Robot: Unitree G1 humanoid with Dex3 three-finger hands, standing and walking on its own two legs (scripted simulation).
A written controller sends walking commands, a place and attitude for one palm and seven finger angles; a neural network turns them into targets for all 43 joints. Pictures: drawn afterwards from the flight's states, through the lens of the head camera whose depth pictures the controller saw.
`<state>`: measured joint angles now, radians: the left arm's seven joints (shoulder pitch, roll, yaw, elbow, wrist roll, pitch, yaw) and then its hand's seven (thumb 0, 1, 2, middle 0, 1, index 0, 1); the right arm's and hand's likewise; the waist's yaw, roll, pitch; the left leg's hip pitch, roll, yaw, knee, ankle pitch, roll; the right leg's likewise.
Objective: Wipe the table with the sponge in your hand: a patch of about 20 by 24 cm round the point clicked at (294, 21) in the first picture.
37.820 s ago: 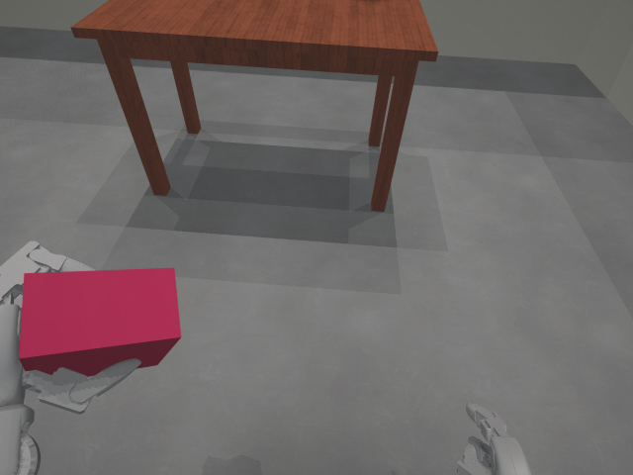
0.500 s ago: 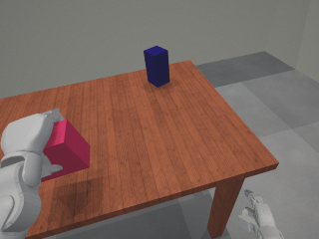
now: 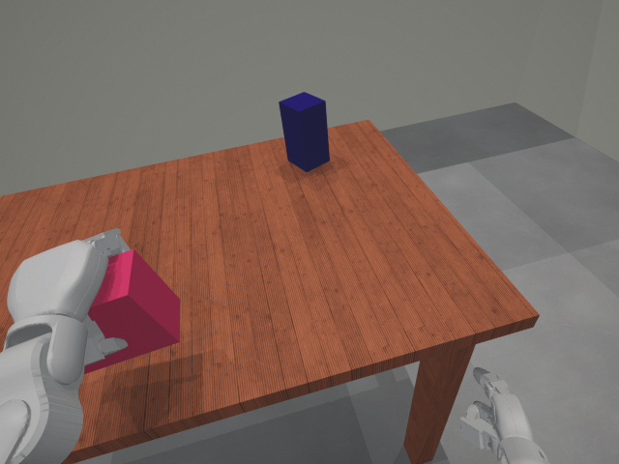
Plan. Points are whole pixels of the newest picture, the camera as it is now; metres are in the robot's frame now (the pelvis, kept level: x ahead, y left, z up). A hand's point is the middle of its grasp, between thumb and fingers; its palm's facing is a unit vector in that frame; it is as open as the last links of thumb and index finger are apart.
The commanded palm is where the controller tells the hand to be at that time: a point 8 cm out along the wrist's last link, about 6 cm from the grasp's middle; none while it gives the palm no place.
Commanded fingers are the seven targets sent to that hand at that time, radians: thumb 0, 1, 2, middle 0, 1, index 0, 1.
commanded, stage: bring the sponge back beside the body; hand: left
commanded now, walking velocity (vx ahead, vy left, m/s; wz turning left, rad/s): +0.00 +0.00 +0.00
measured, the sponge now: (116, 321) +0.22 +0.29 +0.12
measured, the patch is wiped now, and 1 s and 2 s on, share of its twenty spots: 1.00 1.00 1.00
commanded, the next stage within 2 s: step back with the hand held close in 0.90 s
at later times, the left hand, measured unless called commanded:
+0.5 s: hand (105, 320) +0.20 +0.27 +0.15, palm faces +0.14 -0.14 -0.98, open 10.5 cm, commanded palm +0.16 +0.27 +0.22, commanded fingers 0.00 0.10 1.30 -1.20 -1.60 -1.20 -1.60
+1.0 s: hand (95, 323) +0.19 +0.28 +0.15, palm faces +0.16 -0.12 -0.98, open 10.5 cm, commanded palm +0.16 +0.28 +0.21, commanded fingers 0.00 0.10 1.30 -1.20 -1.60 -1.20 -1.60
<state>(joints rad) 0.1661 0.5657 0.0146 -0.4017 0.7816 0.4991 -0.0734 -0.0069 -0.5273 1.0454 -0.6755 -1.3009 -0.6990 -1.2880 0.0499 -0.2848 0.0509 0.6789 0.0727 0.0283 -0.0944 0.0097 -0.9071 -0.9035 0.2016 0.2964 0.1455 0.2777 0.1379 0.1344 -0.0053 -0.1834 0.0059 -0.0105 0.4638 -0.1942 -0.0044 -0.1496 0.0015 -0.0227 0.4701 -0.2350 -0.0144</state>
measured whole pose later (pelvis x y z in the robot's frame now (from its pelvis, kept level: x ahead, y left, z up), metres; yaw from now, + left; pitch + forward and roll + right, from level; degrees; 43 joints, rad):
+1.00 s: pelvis +0.00 +0.00 +0.00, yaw +0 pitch -6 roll +0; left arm 0.29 0.56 0.02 -0.47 0.79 0.46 -0.05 -0.01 -0.53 1.05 -0.68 -1.30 -0.70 -1.29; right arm 0.07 -0.28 0.04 0.67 0.06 0.02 -0.08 0.01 -0.91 -0.90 0.20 0.30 0.15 0.28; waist 0.14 0.13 -0.01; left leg -0.17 0.01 -0.01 0.47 -0.21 0.00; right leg -0.13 0.00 -0.02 0.46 -0.24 -0.01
